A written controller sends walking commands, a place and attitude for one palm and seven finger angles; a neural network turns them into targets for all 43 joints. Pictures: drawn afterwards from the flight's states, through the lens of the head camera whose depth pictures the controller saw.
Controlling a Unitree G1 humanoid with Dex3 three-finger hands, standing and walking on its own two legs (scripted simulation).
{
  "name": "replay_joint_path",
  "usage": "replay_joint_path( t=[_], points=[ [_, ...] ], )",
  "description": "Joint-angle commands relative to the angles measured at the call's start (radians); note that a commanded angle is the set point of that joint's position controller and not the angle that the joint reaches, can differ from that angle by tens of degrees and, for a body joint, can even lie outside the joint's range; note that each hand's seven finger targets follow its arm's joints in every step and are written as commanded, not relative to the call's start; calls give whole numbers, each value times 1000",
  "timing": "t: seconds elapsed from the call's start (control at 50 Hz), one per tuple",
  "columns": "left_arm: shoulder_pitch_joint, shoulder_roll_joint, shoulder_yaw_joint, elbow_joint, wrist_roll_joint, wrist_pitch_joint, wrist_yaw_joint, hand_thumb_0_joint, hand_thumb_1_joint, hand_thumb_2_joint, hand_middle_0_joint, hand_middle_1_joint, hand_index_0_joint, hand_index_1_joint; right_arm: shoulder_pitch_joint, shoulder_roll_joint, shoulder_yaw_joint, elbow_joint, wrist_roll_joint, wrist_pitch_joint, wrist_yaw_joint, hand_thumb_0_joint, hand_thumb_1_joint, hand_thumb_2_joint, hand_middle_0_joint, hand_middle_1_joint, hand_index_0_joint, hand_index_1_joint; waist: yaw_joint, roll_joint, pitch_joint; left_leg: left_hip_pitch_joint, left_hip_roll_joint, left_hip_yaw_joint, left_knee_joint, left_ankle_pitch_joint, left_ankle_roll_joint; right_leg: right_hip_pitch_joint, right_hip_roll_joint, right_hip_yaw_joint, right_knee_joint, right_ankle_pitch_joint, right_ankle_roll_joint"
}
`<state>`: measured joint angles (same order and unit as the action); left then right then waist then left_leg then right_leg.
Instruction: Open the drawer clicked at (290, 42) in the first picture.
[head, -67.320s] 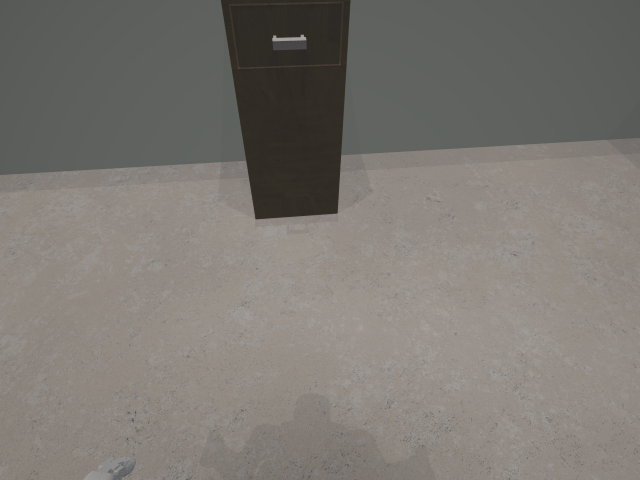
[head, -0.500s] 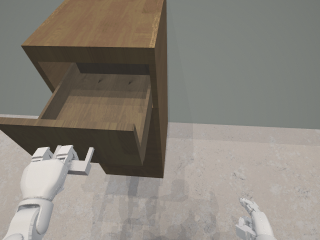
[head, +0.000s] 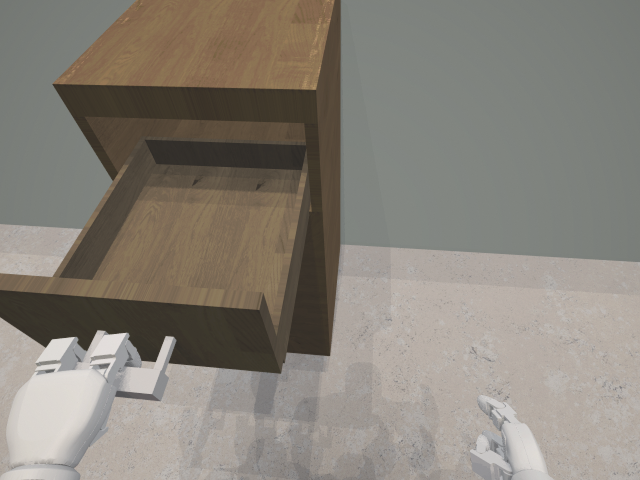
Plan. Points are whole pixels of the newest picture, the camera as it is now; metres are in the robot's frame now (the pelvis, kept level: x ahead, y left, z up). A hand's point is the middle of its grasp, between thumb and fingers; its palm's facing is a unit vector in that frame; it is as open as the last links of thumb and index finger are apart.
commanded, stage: pull the drawer open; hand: left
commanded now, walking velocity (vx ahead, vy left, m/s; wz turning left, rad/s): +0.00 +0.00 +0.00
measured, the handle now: (125, 361) +0.23 +0.26 +0.04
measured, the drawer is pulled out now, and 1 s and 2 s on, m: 0.30 0.30 0.29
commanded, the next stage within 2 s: open the thumb to release the handle in 0.12 s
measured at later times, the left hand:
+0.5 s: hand (78, 417) +0.17 +0.30 +0.02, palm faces +0.00 -0.02 -1.00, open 7.6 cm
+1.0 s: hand (100, 404) +0.18 +0.28 +0.02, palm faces +0.02 -0.03 -1.00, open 13.6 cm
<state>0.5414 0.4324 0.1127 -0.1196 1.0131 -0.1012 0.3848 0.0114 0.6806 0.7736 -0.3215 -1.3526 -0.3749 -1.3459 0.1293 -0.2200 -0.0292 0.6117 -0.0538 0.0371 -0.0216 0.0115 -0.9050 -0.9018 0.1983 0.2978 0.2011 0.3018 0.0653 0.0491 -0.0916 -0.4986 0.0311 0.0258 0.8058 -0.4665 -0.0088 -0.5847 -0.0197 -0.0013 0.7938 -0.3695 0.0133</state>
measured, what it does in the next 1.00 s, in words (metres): stands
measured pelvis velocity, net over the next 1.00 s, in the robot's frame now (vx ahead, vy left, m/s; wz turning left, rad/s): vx -0.03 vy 0.00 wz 0.03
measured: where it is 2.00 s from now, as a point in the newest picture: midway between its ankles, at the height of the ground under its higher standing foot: outside the picture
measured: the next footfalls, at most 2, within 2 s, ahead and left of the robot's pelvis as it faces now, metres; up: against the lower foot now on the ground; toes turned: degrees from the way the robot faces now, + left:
none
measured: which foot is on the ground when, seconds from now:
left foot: down 0.00-1.00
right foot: down 0.00-1.00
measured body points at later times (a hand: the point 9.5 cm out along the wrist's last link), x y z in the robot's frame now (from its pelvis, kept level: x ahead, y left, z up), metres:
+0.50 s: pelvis -0.01 +0.00 +0.00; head +0.03 -0.02 +0.44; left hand +0.16 +0.29 +0.08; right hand +0.18 -0.23 -0.11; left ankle -0.04 +0.12 -0.70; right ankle +0.01 -0.13 -0.70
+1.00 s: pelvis -0.03 +0.00 +0.00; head +0.01 -0.02 +0.45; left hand +0.18 +0.28 +0.08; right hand +0.18 -0.23 -0.11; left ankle -0.04 +0.12 -0.70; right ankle +0.01 -0.13 -0.70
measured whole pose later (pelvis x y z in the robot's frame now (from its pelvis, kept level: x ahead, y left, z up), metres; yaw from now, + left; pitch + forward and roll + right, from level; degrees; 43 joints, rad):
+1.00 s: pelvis -0.03 +0.00 +0.00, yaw +2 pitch +7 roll +0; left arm 0.31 0.44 0.08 0.04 1.03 -0.11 0.37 0.00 -0.48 0.31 -0.32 -1.20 -0.35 -1.23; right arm 0.12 -0.23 -0.02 0.64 -0.05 0.02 -0.07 0.01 -0.90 -0.90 0.20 0.30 0.20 0.30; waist 0.08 0.05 -0.06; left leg -0.51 0.02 0.00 0.81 -0.43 -0.01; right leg -0.58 -0.03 -0.02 0.79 -0.34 0.01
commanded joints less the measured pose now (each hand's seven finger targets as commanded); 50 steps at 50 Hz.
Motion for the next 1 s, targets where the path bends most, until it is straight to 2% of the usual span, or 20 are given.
replay_joint_path(
  t=[0.0, 0.1, 0.18, 0.2, 0.22, 0.24, 0.28, 0.36, 0.42, 0.46, 0.52, 0.6, 0.78, 0.8, 0.82, 0.84, 0.86, 0.88, 0.92, 0.98],
  points=[
    [126, 168, 133, -195, -24, -2, 48, 0, 900, 900, -400, -1350, -400, -1350, -95, -119, -39, -162, 0, -53, -12, 0, -900, -900, 200, 300, 200, 300, 29, -23, -162, 63, -40, -9, -97, 412, 9, 151, 41, -27, -83, 307, -45],
    [233, 176, 150, -217, -29, 6, 50, 0, 900, 900, -400, -1350, -400, -1350, -106, -119, -32, -175, 4, -51, -11, 0, -900, -900, 200, 300, 200, 300, 53, 14, -173, 59, -35, -2, -105, 440, 6, 174, 40, -15, -81, 323, -49],
    [278, 177, 158, -230, -38, 15, 54, 0, 900, 900, -400, -1350, -400, -1350, -111, -120, -31, -176, 6, -45, -6, 0, -900, -900, 200, 300, 200, 300, 51, 19, -162, 56, -29, -4, -99, 494, 6, 176, 39, -13, -74, 358, -46],
    [-99, 281, 209, -206, -11, -2, 59, 0, 900, 900, -400, -1350, -400, -1350, -106, -139, -29, -132, 0, -33, -22, 0, -900, -900, 200, 300, 200, 300, -27, -18, -84, 14, -44, -20, -87, 371, 7, 100, 45, -15, -76, 300, -44],
    [-74, 266, 225, -147, 4, -16, 66, 0, 830, 870, -395, -1342, -395, -1342, -110, -124, -33, -141, -15, -40, -32, 0, -900, -900, 200, 300, 200, 300, 14, -2, -93, 13, -48, -13, -89, 322, 14, 106, 41, -15, -70, 263, -47],
    [-29, 240, 212, -114, -1, -18, 66, 0, 760, 840, -390, -1335, -390, -1335, -101, -120, -30, -146, -11, -45, -30, 0, -900, -900, 200, 300, 200, 300, 11, 8, -84, 10, -47, -16, -95, 306, 14, 102, 40, -28, -72, 243, -50],
    [-14, 242, 223, -130, -7, -31, 76, 0, 620, 780, -380, -1320, -380, -1320, -93, -119, -39, -146, -5, -48, -31, 0, -900, -900, 200, 300, 200, 300, 25, 48, -155, 49, -49, -5, -90, 351, 11, 119, 41, -21, -66, 258, -52],
    [-30, 209, 187, -141, -39, -21, 74, 0, 340, 660, -360, -1290, -360, -1290, -72, -126, -54, -138, -2, -52, -35, 0, -900, -900, 200, 300, 200, 300, 5, 22, -222, 73, -47, -10, -79, 410, 2, 135, 41, -30, -65, 308, -46],
    [-61, 182, 135, -124, -36, -17, 55, 0, 130, 570, -345, -1268, -345, -1268, -85, -129, -49, -133, 1, -58, -41, 0, -900, -900, 200, 300, 200, 300, -6, -18, -182, 50, -49, -13, -83, 355, 9, 122, 39, -30, -74, 281, -41],
    [-106, 198, 134, -115, -37, -17, 39, 0, -10, 510, -335, -1253, -335, -1253, -82, -133, -49, -130, 1, -60, -46, 0, -900, -900, 200, 300, 200, 300, -15, -25, -156, 43, -48, -15, -94, 323, 11, 117, 37, -36, -88, 249, -42],
    [-120, 237, 162, -77, -18, -18, 32, 0, -220, 420, -320, -1230, -320, -1230, -96, -128, -38, -128, -2, -58, -53, 0, -900, -900, 200, 300, 200, 300, 6, -46, -140, 23, -54, -15, -100, 266, 17, 123, 35, -34, -93, 209, -43],
    [-135, 222, 144, -87, -15, -22, 22, 0, -500, 300, -300, -1200, -300, -1200, -95, -122, -38, -127, 1, -58, -52, 0, -900, -900, 200, 300, 200, 300, 11, 10, -158, 45, -55, -13, -111, 275, 12, 136, 36, -34, -99, 201, -48],
    [-272, 241, 141, -33, -12, -36, 15, 0, -500, 300, -300, -1200, -300, -1200, -105, -121, -29, -120, 1, -63, -64, 0, -900, -900, 200, 300, 200, 300, -3, -11, -125, 30, -59, -13, -120, 208, 16, 114, 35, -34, -118, 146, -43],
    [-282, 124, 24, -104, -24, -33, 7, 0, -500, 300, -300, -1200, -300, -1200, -104, -113, -30, -138, -1, -70, -56, 0, -900, -900, 200, 300, 200, 300, -15, 12, -162, 63, -58, -14, -121, 226, 15, 116, 34, -39, -118, 158, -43],
    [-295, 173, 61, -90, -20, -35, 10, 0, -500, 300, -300, -1200, -300, -1200, -98, -114, -34, -129, 5, -74, -57, 0, -900, -900, 200, 300, 200, 300, -15, 9, -150, 60, -55, -18, -125, 230, 12, 115, 38, -42, -117, 149, -44],
    [-306, 171, 54, -80, -17, -32, 11, 0, -500, 300, -300, -1200, -300, -1200, -101, -119, -33, -127, 3, -74, -59, 0, -900, -900, 200, 300, 200, 300, -10, 7, -158, 59, -58, -16, -124, 228, 12, 119, 36, -40, -120, 150, -44],
    [-325, 203, 76, -56, -10, -26, 13, 0, -500, 300, -300, -1200, -300, -1200, -101, -123, -31, -122, 0, -72, -62, 0, -900, -900, 200, 300, 200, 300, -15, -9, -150, 50, -55, -19, -127, 223, 12, 118, 37, -40, -122, 145, -44],
    [-332, 229, 100, -46, 2, -22, 16, 0, -500, 300, -300, -1200, -300, -1200, -103, -120, -28, -121, 0, -68, -63, 0, -900, -900, 200, 300, 200, 300, -2, -7, -159, 48, -57, -18, -128, 218, 13, 124, 36, -37, -122, 142, -44],
    [-373, 245, 105, -17, 23, -12, 21, 0, -500, 300, -300, -1200, -300, -1200, -109, -116, -24, -116, 0, -64, -63, 0, -900, -900, 200, 300, 200, 300, 3, -13, -148, 34, -60, -15, -133, 205, 13, 126, 35, -35, -123, 135, -46],
    [-412, 219, 71, -4, 24, 4, 16, 0, -500, 300, -300, -1200, -300, -1200, -111, -115, -24, -114, 5, -60, -65, 0, -900, -900, 200, 300, 200, 300, -4, 12, -153, 48, -61, -10, -138, 210, 14, 128, 34, -31, -130, 140, -45]
  ],
)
